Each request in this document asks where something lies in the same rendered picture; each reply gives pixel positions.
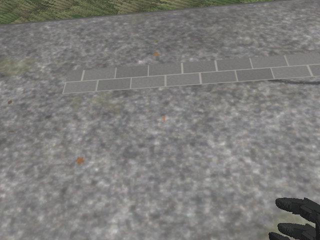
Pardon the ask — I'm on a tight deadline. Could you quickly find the right robot hand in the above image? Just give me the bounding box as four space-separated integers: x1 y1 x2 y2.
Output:
268 197 320 240

